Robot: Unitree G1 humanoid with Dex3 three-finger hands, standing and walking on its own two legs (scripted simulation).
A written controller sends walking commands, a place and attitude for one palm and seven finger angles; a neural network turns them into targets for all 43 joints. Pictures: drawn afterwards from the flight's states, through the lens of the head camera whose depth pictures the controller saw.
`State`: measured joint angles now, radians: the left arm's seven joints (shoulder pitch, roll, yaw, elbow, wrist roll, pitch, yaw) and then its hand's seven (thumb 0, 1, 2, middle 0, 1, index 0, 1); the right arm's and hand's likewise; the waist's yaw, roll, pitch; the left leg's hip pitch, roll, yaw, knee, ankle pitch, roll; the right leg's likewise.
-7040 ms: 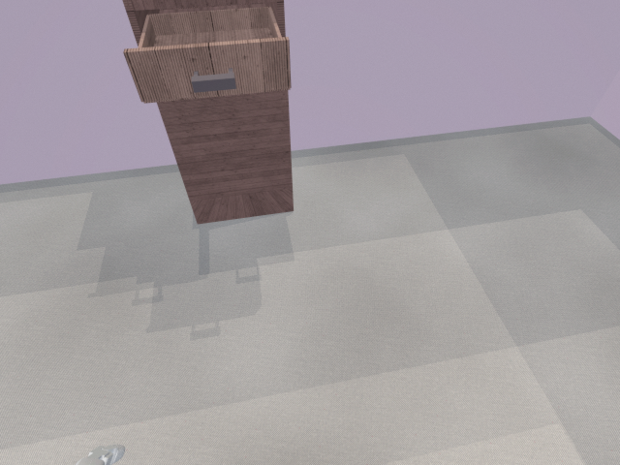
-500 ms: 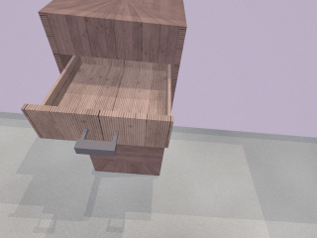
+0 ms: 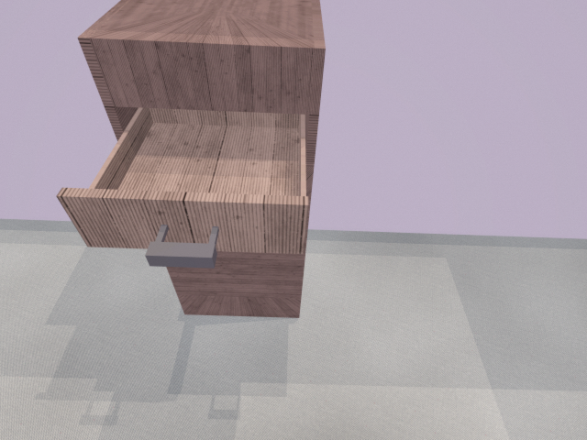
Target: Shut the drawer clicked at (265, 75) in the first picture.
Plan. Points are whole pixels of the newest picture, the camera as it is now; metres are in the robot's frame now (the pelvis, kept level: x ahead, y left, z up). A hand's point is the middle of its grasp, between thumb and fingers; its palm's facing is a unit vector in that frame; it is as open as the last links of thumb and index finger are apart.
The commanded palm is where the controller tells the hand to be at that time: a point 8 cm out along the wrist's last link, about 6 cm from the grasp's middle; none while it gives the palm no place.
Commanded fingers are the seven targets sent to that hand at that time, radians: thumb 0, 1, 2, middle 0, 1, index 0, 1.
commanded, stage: come to a stop and stand still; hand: left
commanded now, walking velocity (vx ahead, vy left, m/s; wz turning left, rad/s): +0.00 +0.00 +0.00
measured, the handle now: (185, 243) +0.40 +0.20 +0.03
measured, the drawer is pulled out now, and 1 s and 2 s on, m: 0.26 0.26 0.26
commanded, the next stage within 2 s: look again from close up in 0.54 s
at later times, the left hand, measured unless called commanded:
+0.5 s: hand out of the picture -0.09 +0.13 -0.18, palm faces +0.07 -0.99 -0.11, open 7.4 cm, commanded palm none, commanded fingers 0.00 0.90 0.90 -0.20 -0.30 -0.20 -0.30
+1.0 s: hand out of the picture -0.01 +0.19 -0.18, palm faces +0.04 -0.98 -0.22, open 7.4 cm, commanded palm none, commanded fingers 0.00 0.90 0.90 -0.20 -0.30 -0.20 -0.30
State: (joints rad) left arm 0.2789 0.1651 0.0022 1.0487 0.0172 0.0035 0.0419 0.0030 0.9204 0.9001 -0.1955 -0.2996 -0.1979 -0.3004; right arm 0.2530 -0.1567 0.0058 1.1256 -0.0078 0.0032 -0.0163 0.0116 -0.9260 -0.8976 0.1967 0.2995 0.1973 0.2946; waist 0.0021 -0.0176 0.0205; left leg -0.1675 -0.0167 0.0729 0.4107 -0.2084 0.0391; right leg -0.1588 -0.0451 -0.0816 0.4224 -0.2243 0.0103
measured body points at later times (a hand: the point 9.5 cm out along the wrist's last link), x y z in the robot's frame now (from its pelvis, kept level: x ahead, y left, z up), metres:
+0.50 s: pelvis -0.03 +0.00 +0.00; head -0.03 +0.01 +0.45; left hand -0.09 +0.18 -0.17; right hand -0.07 -0.20 -0.16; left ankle +0.01 +0.09 -0.74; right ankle +0.00 -0.12 -0.74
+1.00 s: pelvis -0.03 +0.01 -0.01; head -0.06 +0.02 +0.44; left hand -0.01 +0.25 -0.16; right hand -0.01 -0.21 -0.16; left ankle +0.01 +0.09 -0.74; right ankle +0.00 -0.12 -0.74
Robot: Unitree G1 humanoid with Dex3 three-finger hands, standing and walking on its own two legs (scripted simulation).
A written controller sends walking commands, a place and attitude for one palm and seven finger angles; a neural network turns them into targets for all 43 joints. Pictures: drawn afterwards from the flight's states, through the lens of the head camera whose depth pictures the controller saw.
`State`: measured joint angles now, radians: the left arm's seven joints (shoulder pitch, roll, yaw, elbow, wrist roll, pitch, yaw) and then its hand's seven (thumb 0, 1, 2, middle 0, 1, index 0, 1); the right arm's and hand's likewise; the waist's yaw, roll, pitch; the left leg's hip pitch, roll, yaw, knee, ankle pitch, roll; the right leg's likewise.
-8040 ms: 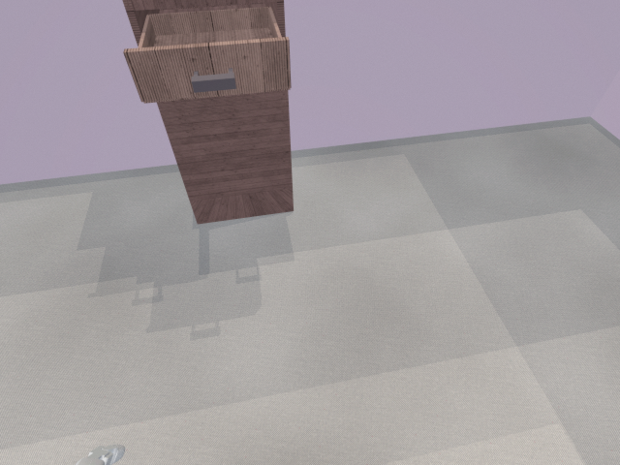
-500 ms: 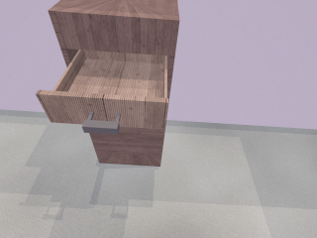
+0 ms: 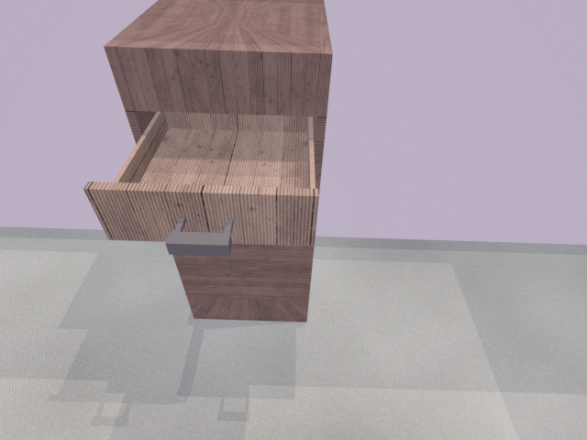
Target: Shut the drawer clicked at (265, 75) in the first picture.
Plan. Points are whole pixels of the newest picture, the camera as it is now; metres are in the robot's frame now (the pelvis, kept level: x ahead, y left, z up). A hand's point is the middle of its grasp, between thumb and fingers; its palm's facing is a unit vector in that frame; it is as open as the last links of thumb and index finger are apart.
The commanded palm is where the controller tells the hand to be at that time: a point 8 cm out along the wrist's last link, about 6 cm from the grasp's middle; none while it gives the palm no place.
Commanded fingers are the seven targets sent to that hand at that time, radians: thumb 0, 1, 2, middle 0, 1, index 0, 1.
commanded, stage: look again from close up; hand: left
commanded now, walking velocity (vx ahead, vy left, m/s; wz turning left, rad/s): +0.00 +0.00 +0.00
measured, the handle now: (202, 233) +0.43 +0.18 +0.04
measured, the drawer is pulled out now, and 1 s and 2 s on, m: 0.26 0.26 0.26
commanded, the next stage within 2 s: shuffle to correct the standing spot in 0.10 s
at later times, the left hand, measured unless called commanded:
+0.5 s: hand out of the picture -0.03 +0.14 -0.18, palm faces +0.04 -0.99 -0.12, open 7.4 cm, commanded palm none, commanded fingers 0.00 0.90 0.90 -0.20 -0.30 -0.20 -0.30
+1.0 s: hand out of the picture +0.09 +0.15 -0.18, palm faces +0.02 -0.99 -0.13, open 7.4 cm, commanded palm none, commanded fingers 0.00 0.90 0.90 -0.20 -0.30 -0.20 -0.30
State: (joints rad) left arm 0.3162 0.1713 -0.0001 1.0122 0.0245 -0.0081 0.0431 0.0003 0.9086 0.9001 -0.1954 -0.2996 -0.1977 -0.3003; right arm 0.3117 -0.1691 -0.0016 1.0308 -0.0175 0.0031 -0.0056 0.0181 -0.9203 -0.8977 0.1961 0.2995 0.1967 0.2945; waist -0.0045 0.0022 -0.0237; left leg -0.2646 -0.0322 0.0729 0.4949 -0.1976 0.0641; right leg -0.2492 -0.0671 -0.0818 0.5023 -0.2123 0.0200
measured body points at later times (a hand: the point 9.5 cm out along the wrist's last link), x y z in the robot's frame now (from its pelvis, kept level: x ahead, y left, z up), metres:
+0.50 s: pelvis +0.02 -0.01 +0.00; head +0.00 +0.01 +0.45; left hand -0.03 +0.20 -0.17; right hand +0.00 -0.23 -0.15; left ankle +0.05 +0.08 -0.74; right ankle +0.04 -0.14 -0.73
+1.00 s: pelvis +0.09 -0.01 +0.00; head +0.10 +0.01 +0.45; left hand +0.09 +0.20 -0.16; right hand +0.07 -0.22 -0.15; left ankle +0.05 +0.08 -0.74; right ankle +0.08 -0.12 -0.69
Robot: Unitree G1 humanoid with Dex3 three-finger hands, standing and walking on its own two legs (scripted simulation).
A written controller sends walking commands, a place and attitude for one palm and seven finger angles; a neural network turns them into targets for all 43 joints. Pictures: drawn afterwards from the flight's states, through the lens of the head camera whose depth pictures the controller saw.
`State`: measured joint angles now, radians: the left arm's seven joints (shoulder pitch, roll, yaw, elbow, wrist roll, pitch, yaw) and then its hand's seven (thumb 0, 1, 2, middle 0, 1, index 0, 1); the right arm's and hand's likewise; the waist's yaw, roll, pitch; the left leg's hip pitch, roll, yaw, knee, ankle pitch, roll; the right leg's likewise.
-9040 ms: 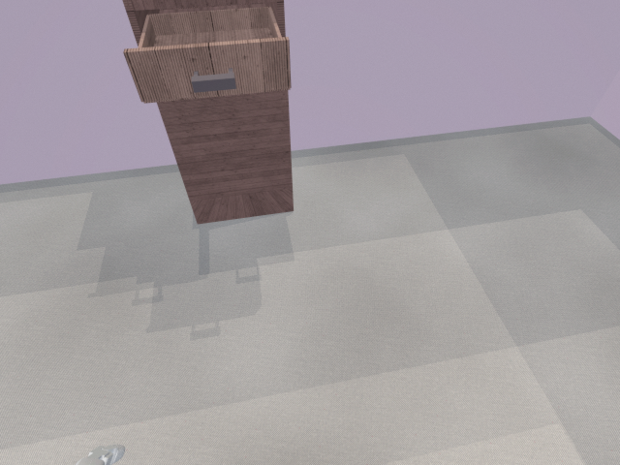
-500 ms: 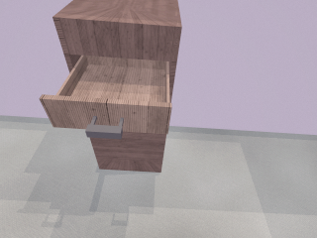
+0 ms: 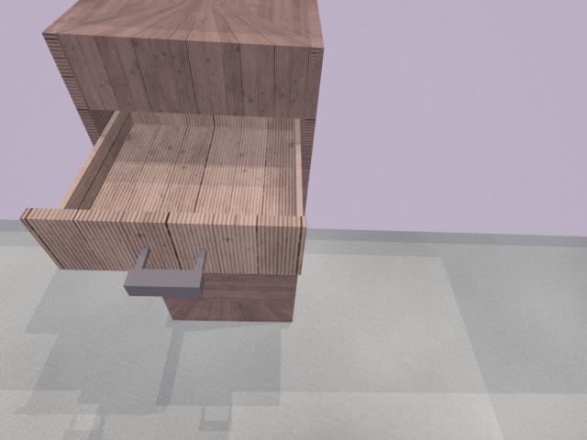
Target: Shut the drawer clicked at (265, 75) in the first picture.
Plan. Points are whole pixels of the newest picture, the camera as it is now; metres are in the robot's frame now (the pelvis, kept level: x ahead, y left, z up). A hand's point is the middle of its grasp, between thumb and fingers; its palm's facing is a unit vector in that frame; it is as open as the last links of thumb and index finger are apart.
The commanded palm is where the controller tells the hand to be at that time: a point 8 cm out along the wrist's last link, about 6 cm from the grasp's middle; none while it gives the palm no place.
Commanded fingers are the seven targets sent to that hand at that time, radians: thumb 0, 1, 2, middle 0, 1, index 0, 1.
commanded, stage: come to a stop and stand still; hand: left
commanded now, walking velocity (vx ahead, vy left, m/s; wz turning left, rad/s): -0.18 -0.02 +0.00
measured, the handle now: (169, 268) +0.34 +0.20 +0.03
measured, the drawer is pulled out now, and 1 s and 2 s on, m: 0.26 0.26 0.26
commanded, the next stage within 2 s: look again from close up in 1.18 s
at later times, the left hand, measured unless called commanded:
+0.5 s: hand out of the picture +0.04 +0.17 -0.17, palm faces +0.10 -0.98 -0.20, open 7.2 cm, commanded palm none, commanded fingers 0.00 0.90 0.90 -0.20 -0.30 -0.20 -0.30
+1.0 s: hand out of the picture +0.00 +0.14 -0.18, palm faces +0.08 -0.98 -0.17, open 7.4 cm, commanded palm none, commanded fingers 0.00 0.90 0.90 -0.20 -0.30 -0.20 -0.30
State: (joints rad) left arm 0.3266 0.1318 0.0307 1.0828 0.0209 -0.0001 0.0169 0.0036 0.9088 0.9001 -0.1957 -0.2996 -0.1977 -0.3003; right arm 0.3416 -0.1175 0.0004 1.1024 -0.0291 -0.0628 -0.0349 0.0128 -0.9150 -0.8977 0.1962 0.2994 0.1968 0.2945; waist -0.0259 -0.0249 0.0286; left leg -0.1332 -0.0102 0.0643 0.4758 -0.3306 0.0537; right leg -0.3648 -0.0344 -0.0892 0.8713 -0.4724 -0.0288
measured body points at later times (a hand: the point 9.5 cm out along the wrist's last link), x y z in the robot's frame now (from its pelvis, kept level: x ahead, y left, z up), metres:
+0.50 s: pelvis -0.01 -0.01 +0.00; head -0.02 +0.00 +0.45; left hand +0.03 +0.22 -0.15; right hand +0.00 -0.23 -0.16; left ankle -0.03 +0.09 -0.74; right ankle +0.06 -0.13 -0.74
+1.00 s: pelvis +0.03 -0.02 -0.01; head +0.04 -0.02 +0.44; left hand +0.00 +0.19 -0.16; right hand +0.06 -0.24 -0.16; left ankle -0.03 +0.09 -0.74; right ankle +0.07 -0.13 -0.74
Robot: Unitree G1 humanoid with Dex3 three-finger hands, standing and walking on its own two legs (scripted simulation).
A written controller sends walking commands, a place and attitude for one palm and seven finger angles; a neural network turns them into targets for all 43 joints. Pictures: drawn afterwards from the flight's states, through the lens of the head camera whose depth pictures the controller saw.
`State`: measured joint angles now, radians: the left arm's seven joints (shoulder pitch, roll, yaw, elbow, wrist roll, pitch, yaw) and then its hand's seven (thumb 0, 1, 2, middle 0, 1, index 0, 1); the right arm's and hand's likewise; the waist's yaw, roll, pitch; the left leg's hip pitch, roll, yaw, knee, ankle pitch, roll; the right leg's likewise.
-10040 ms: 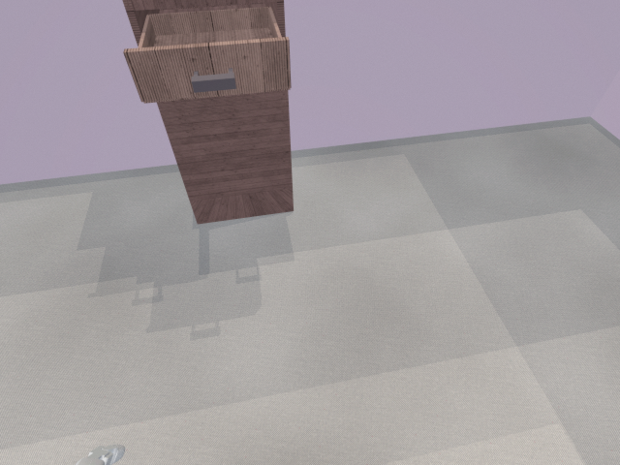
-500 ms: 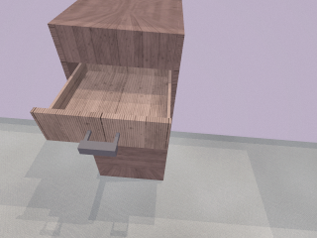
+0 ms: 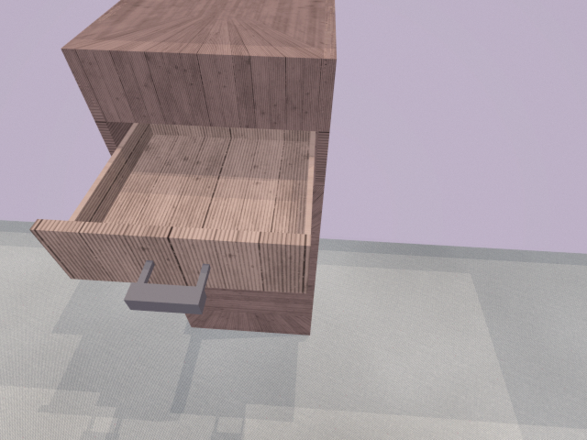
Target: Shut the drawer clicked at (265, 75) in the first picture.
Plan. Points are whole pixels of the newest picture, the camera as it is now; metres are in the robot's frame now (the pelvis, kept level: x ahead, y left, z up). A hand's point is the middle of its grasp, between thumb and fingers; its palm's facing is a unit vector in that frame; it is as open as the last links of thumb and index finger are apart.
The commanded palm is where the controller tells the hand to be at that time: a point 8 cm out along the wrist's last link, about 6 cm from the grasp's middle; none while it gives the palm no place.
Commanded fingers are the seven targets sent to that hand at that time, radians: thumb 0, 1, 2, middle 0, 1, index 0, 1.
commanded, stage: come to a stop and stand still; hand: left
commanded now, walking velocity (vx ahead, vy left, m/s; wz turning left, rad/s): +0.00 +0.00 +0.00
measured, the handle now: (171, 283) +0.31 +0.20 +0.04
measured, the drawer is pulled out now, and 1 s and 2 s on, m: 0.26 0.26 0.25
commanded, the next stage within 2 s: look again from close up in 0.18 s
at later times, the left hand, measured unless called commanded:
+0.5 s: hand out of the picture +0.03 +0.20 -0.17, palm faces +0.00 -0.98 -0.21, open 7.3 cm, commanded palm none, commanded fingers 0.00 0.90 0.90 -0.20 -0.30 -0.20 -0.30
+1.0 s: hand out of the picture +0.03 +0.23 -0.14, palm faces +0.14 -0.95 -0.26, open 7.2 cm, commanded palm +0.08 +0.24 -0.05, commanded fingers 0.00 0.90 0.90 -0.32 -0.43 -0.32 -0.43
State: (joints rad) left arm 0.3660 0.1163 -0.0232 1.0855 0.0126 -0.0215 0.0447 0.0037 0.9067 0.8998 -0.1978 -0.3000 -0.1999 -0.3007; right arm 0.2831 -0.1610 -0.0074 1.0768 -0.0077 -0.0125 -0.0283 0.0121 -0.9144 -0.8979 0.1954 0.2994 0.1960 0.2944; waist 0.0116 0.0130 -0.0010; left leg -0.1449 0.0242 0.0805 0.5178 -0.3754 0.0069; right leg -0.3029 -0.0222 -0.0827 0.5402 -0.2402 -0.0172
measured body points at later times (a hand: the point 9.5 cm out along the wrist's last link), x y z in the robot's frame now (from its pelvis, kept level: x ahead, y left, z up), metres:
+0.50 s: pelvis -0.01 +0.02 +0.00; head +0.00 +0.03 +0.45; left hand +0.03 +0.25 -0.15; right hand -0.01 -0.20 -0.16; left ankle -0.06 +0.11 -0.73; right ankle +0.03 -0.11 -0.73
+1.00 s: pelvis -0.01 +0.04 +0.00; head -0.01 +0.04 +0.45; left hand +0.02 +0.28 -0.12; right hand -0.02 -0.18 -0.14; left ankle -0.06 +0.11 -0.73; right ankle +0.03 -0.10 -0.73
